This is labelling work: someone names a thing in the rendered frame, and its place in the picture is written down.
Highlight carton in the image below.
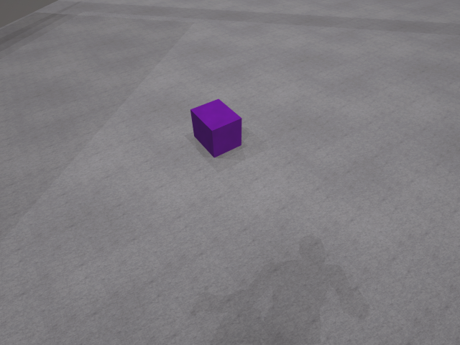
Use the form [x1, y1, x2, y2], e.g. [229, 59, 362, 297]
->
[190, 99, 242, 157]

